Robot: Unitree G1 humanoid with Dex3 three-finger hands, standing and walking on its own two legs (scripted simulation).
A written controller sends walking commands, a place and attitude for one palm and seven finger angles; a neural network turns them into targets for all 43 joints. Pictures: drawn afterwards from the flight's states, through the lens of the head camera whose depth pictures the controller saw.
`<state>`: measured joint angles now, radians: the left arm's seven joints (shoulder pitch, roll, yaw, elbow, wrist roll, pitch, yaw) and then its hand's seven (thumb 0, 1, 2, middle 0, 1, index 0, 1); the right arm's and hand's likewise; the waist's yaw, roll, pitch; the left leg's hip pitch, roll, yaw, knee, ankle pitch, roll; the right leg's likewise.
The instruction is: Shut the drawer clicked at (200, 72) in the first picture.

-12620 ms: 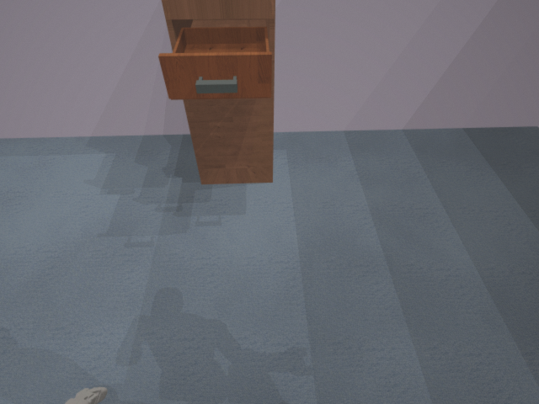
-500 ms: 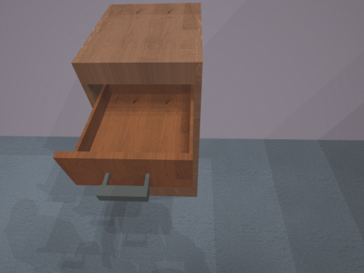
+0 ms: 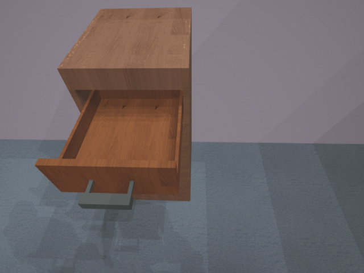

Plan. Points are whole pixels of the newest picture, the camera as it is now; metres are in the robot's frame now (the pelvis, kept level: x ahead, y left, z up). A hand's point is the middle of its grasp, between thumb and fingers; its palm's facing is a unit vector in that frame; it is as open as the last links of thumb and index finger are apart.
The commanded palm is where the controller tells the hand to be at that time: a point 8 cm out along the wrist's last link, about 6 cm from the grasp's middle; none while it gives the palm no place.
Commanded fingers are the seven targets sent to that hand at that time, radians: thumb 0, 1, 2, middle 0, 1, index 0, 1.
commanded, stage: come to a stop and stand still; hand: left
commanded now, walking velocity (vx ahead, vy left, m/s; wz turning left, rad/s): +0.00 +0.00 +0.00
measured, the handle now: (109, 192) +0.30 +0.21 -0.03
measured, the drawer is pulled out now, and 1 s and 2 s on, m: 0.28 0.28 0.27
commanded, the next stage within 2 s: look again from close up in 0.18 s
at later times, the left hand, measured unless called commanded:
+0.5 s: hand out of the picture -0.01 +0.15 -0.17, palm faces +0.03 -0.98 -0.20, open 7.3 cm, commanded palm none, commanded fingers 0.00 0.90 0.90 -0.20 -0.30 -0.20 -0.30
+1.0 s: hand out of the picture +0.01 +0.18 -0.15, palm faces +0.14 -0.96 -0.24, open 7.2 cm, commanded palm +0.08 +0.20 -0.07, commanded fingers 0.00 0.90 0.90 -0.30 -0.41 -0.30 -0.41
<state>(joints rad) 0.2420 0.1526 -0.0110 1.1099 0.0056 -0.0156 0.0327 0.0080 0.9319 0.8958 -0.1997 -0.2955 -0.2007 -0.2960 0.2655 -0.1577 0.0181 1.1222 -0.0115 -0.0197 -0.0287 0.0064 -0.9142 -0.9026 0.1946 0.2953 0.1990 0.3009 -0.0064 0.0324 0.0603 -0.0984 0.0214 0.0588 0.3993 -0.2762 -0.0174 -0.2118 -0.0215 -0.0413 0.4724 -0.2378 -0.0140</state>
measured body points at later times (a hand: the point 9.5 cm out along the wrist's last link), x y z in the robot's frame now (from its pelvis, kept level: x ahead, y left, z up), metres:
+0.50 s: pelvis -0.01 -0.01 +0.00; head +0.01 -0.03 +0.45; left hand -0.01 +0.21 -0.15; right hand -0.03 -0.22 -0.17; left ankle -0.04 +0.13 -0.74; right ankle +0.01 -0.11 -0.74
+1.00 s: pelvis -0.02 -0.01 +0.00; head -0.01 -0.02 +0.45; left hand +0.00 +0.23 -0.13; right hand -0.02 -0.22 -0.16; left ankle -0.04 +0.13 -0.74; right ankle +0.01 -0.11 -0.74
